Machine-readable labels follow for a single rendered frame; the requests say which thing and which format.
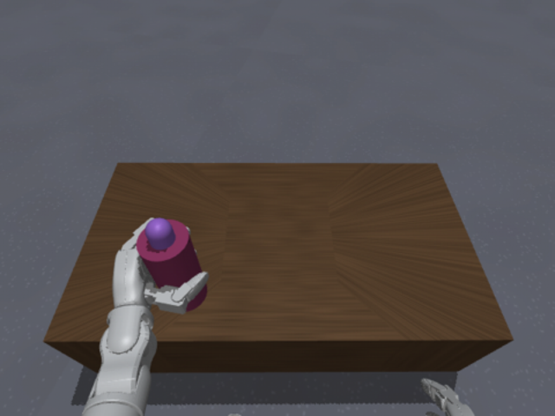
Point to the left robot arm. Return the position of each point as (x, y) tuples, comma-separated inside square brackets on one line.
[(127, 349)]

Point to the left robot hand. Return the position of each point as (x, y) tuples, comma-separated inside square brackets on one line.
[(133, 283)]

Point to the bottle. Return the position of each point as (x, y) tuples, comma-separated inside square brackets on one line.
[(167, 250)]

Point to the right robot hand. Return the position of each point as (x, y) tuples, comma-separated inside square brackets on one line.
[(446, 399)]

